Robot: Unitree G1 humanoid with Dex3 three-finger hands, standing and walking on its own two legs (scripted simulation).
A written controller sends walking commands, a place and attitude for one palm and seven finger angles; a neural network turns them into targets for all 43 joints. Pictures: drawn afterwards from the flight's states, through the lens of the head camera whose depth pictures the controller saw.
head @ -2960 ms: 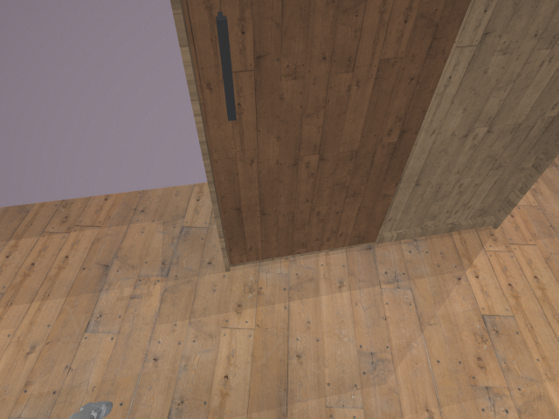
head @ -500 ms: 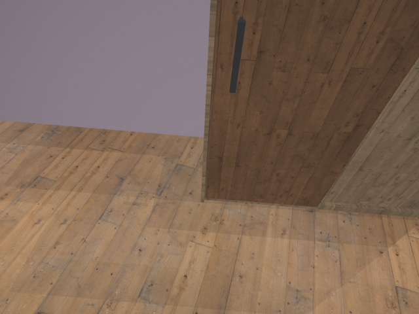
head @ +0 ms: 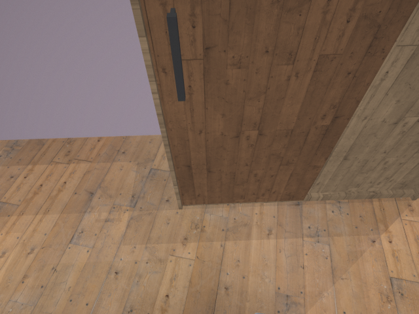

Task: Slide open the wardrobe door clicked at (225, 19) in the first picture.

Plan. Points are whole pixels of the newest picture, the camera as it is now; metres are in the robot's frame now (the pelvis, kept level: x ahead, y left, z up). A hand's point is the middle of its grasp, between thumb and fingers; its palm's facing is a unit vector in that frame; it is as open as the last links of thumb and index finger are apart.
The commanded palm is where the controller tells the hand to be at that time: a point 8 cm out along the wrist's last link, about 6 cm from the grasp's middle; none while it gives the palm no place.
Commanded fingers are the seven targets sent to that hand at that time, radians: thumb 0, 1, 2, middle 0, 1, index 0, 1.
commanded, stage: take the last steps up to it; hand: left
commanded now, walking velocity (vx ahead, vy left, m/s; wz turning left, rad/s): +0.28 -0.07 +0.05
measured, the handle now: (177, 58) +0.67 +0.10 +0.13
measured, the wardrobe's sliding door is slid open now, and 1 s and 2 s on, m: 0.00 0.00 0.00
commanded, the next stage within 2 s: come to a stop and stand still in 0.26 s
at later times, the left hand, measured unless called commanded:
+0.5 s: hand (144, 298) +0.18 +0.16 -0.16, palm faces +0.04 -0.99 -0.14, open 7.3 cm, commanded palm none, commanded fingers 0.00 0.90 0.90 -0.20 -0.30 -0.20 -0.30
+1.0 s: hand (136, 269) +0.24 +0.19 -0.17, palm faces +0.06 -0.97 -0.23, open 7.3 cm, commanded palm none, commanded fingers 0.00 0.90 0.90 -0.20 -0.30 -0.20 -0.30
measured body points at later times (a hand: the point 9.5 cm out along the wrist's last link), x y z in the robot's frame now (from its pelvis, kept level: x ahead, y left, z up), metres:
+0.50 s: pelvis +0.17 -0.01 +0.02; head +0.19 +0.01 +0.47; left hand +0.18 +0.21 -0.15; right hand +0.22 -0.24 -0.12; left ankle +0.18 +0.08 -0.72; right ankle +0.20 -0.16 -0.68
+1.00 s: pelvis +0.16 +0.00 +0.00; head +0.16 +0.01 +0.45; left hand +0.24 +0.24 -0.15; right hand +0.25 -0.25 -0.14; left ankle +0.16 +0.10 -0.73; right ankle +0.24 -0.16 -0.72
